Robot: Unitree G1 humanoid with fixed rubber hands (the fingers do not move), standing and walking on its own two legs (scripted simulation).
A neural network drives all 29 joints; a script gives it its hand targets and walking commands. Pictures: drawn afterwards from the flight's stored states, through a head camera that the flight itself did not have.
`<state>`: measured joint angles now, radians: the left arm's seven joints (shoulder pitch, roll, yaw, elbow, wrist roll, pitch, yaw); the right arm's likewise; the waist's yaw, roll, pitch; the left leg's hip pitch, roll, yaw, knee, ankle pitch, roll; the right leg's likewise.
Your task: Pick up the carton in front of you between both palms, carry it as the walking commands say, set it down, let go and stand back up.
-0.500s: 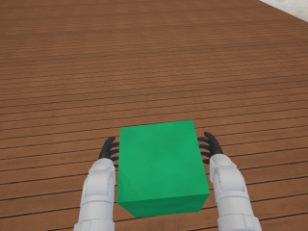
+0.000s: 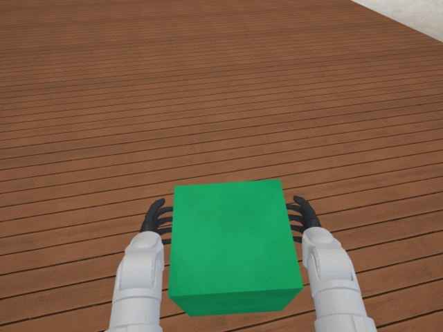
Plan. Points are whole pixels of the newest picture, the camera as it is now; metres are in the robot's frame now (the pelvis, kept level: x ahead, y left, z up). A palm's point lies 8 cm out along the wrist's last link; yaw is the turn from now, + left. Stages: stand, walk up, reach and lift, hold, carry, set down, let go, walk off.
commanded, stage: hold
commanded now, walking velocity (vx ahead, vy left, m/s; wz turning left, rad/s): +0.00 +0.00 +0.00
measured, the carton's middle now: (231, 253) +0.30 +0.00 -0.06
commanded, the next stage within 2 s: set down in 0.28 s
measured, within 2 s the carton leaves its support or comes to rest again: neither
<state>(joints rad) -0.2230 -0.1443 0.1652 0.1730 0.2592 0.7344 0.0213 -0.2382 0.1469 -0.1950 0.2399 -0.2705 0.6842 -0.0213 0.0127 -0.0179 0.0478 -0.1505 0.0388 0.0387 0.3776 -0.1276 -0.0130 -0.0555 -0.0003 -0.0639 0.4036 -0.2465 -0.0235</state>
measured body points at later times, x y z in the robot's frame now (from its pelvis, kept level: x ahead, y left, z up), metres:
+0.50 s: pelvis -0.02 +0.03 -0.01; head -0.05 +0.05 +0.44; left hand +0.31 +0.16 +0.03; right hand +0.30 -0.14 +0.03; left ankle +0.06 +0.13 -0.74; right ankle -0.01 -0.10 -0.74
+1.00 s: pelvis -0.05 +0.01 -0.10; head +0.17 +0.02 +0.30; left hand +0.34 +0.17 -0.18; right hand +0.36 -0.13 -0.18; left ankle +0.06 +0.13 -0.74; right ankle -0.01 -0.10 -0.74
